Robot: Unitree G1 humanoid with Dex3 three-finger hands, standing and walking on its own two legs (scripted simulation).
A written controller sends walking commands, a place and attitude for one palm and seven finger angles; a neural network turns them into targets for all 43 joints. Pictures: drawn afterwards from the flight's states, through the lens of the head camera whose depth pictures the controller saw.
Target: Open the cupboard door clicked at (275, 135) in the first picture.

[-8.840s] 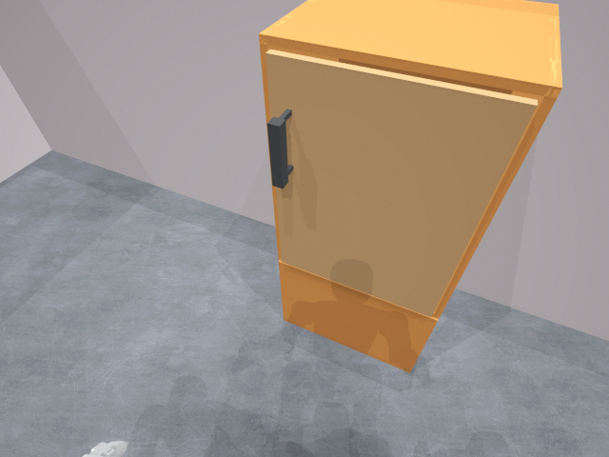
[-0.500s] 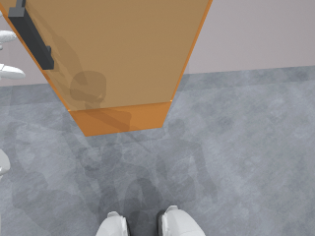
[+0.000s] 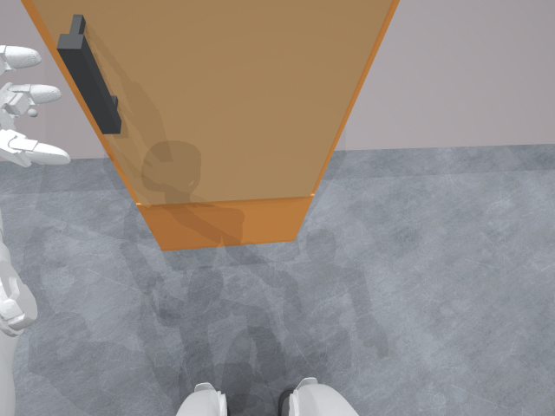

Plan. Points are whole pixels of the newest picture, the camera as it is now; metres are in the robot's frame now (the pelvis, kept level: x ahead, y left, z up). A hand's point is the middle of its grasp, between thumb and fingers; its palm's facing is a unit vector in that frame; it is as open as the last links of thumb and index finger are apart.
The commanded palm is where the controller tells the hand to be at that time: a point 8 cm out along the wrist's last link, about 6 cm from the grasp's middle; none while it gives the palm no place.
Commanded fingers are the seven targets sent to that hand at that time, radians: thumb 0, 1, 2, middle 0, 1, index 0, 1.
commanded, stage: move the hooked fingers beside the handle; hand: left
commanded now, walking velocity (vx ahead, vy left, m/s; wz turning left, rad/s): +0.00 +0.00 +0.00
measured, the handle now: (96, 78) +0.56 +0.22 +0.09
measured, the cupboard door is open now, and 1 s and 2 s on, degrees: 0 0 0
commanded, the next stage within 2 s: slide the fingers in behind the handle in 0.32 s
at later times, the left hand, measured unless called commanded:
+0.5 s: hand (31, 105) +0.51 +0.29 +0.09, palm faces +0.02 -1.00 +0.01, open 14.0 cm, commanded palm +0.49 +0.32 +0.09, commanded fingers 0.00 -0.50 0.30 -0.30 -1.20 -0.30 -1.20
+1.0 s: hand (66, 107) +0.51 +0.24 +0.10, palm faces +0.02 -1.00 +0.00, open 14.0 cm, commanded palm +0.49 +0.28 +0.09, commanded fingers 0.00 -0.50 0.30 -0.30 -1.20 -0.30 -1.20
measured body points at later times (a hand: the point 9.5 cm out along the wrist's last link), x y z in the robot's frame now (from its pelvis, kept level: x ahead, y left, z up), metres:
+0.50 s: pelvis -0.01 +0.01 -0.01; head +0.14 +0.04 +0.41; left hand +0.50 +0.34 +0.09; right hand -0.05 -0.26 -0.10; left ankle -0.01 +0.08 -0.69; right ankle -0.01 -0.12 -0.69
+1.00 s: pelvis -0.01 +0.01 +0.00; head +0.12 +0.04 +0.43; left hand +0.50 +0.30 +0.10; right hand +0.00 -0.25 -0.11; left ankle -0.01 +0.09 -0.69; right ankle -0.01 -0.12 -0.69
